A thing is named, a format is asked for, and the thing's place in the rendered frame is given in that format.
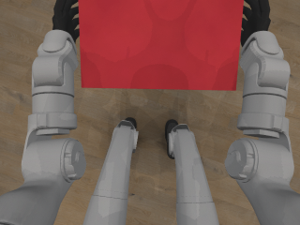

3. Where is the robot left upper arm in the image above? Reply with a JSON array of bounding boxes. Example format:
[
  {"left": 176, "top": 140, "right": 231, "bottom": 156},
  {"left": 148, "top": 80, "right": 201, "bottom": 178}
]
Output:
[{"left": 0, "top": 138, "right": 86, "bottom": 225}]

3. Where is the robot right hand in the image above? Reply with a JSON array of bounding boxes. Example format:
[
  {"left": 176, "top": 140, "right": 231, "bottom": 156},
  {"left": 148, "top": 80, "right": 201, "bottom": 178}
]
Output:
[{"left": 240, "top": 0, "right": 271, "bottom": 47}]

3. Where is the robot right forearm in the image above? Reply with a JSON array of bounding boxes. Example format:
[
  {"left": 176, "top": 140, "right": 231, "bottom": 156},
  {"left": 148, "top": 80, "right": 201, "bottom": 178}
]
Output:
[{"left": 236, "top": 31, "right": 294, "bottom": 172}]

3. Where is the robot left forearm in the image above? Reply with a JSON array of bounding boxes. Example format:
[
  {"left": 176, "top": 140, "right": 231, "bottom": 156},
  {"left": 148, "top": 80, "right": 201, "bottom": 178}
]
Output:
[{"left": 21, "top": 29, "right": 79, "bottom": 176}]

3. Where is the carton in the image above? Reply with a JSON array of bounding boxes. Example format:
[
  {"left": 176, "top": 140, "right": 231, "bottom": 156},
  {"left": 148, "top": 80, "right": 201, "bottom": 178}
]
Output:
[{"left": 78, "top": 0, "right": 244, "bottom": 91}]

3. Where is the robot right foot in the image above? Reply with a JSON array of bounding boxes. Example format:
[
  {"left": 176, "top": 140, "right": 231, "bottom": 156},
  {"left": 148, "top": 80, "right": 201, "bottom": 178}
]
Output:
[{"left": 165, "top": 119, "right": 178, "bottom": 159}]

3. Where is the robot right thigh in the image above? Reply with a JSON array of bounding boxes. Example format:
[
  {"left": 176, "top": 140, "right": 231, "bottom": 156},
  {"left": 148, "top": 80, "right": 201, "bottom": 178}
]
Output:
[{"left": 168, "top": 128, "right": 219, "bottom": 225}]

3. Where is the robot right upper arm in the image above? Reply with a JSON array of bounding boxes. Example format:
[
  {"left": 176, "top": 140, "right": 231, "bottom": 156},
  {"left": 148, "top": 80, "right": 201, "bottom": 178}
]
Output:
[{"left": 224, "top": 137, "right": 300, "bottom": 225}]

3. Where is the robot left hand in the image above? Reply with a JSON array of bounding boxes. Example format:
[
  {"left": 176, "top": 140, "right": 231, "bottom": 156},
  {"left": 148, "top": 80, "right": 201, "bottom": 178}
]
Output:
[{"left": 52, "top": 0, "right": 80, "bottom": 44}]

